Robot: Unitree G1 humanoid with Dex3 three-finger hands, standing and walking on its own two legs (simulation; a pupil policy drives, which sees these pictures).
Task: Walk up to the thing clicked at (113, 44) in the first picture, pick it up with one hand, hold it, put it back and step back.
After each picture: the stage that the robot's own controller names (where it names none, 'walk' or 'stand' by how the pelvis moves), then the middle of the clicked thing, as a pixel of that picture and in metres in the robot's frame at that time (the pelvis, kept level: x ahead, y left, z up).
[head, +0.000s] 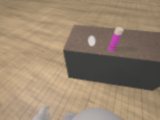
stand; (115, 40) +0.79 -0.21 +0.01
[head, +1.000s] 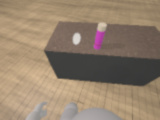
rise first; (99, 37) +0.72 -0.03 +0.04
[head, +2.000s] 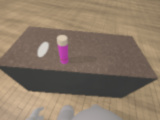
rise first; (63, 51) +0.49 +0.24 +0.04
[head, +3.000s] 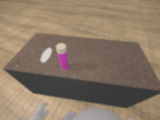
stand; (63, 58) +0.46 +0.25 +0.01
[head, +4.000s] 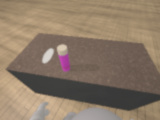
stand; (64, 59) +0.45 +0.23 +0.01
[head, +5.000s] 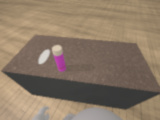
stand; (59, 59) +0.45 +0.27 +0.01
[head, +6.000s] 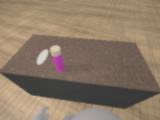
stand; (58, 60) +0.44 +0.28 +0.01
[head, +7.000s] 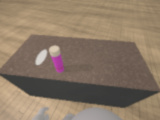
rise first; (57, 60) +0.43 +0.28 +0.01
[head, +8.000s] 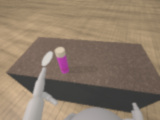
rise first; (62, 61) +0.43 +0.27 +0.01
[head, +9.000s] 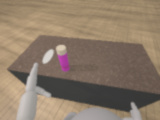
go down; (63, 59) +0.44 +0.26 +0.01
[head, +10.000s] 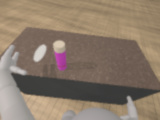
go down; (61, 57) +0.43 +0.23 +0.04
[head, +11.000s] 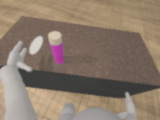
close in; (57, 50) +0.45 +0.24 +0.06
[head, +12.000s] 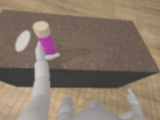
close; (47, 43) +0.46 +0.26 +0.09
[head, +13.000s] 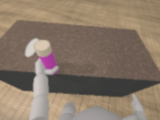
lift; (48, 60) +0.35 +0.26 +0.10
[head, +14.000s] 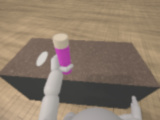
lift; (64, 56) +0.33 +0.17 +0.19
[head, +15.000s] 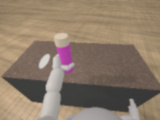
hold; (65, 55) +0.34 +0.17 +0.20
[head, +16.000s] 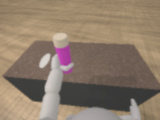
hold; (64, 56) +0.33 +0.17 +0.20
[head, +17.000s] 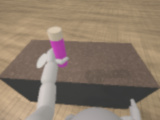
crouch; (59, 49) +0.38 +0.21 +0.21
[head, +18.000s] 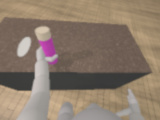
lower; (48, 48) +0.45 +0.25 +0.08
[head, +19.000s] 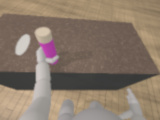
lower; (49, 49) +0.43 +0.25 +0.09
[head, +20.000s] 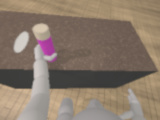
lower; (47, 46) +0.45 +0.25 +0.09
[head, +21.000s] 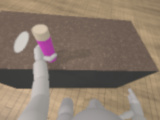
lower; (46, 46) +0.44 +0.25 +0.09
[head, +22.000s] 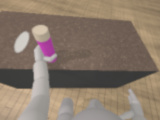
rest; (47, 47) +0.44 +0.25 +0.09
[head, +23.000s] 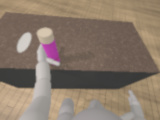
withdraw; (50, 49) +0.43 +0.24 +0.09
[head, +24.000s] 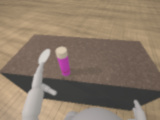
sink last; (64, 63) +0.39 +0.23 +0.05
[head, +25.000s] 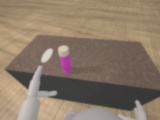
stand; (65, 61) +0.42 +0.23 +0.04
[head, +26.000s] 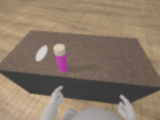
stand; (62, 60) +0.41 +0.23 +0.04
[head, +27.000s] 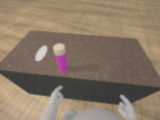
stand; (61, 59) +0.41 +0.23 +0.05
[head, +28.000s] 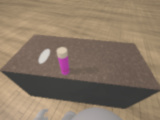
walk; (63, 62) +0.42 +0.23 +0.02
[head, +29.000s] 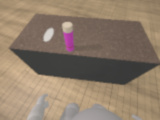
walk; (69, 38) +0.59 +0.21 +0.03
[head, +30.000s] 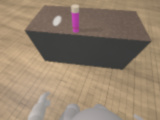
walk; (75, 19) +0.86 +0.21 +0.04
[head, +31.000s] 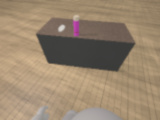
stand; (76, 26) +1.04 +0.25 +0.02
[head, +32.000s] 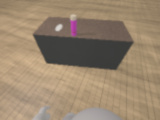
stand; (73, 25) +1.02 +0.27 +0.01
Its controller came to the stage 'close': yes
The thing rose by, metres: 0.21
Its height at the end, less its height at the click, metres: +0.00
